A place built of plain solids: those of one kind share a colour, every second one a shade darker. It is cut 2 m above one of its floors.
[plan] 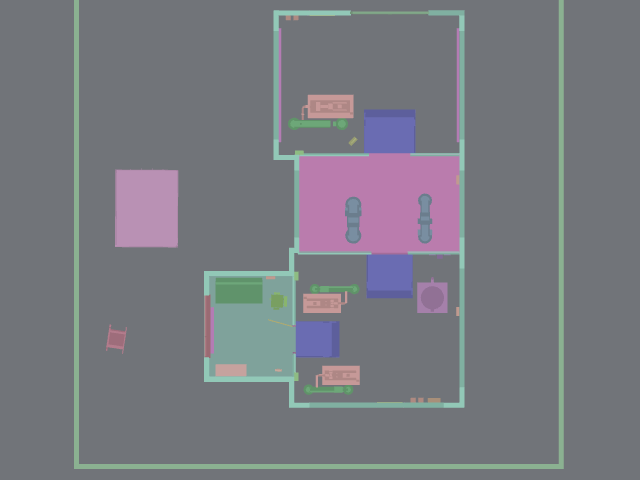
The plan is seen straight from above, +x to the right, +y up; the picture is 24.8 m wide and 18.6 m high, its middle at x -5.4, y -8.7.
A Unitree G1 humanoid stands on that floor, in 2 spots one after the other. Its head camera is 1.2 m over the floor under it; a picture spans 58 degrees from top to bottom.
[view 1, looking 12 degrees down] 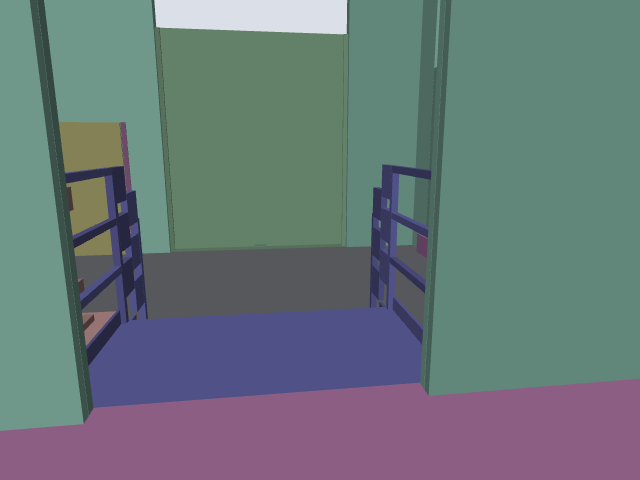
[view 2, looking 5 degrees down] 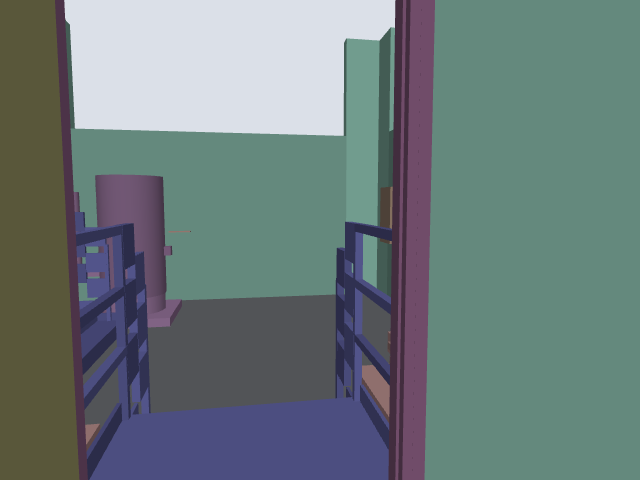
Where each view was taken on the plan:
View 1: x -2.70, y -7.30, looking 82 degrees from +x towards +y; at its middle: roller_shutter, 7.61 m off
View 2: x -7.75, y -12.55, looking -10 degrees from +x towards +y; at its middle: wall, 7.90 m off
